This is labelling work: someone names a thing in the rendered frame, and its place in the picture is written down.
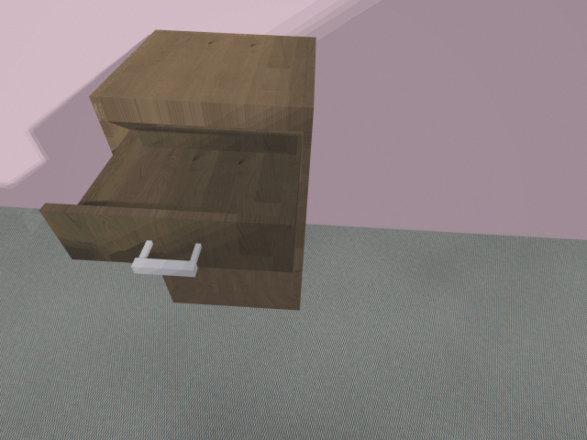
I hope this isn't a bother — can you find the cabinet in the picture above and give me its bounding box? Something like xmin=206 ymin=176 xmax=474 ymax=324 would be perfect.
xmin=89 ymin=29 xmax=316 ymax=311

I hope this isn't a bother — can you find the drawer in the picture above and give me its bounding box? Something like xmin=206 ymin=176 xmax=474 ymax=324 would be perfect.
xmin=39 ymin=126 xmax=302 ymax=272

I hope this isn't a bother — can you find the handle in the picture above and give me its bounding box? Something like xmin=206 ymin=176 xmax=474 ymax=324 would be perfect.
xmin=131 ymin=240 xmax=202 ymax=277

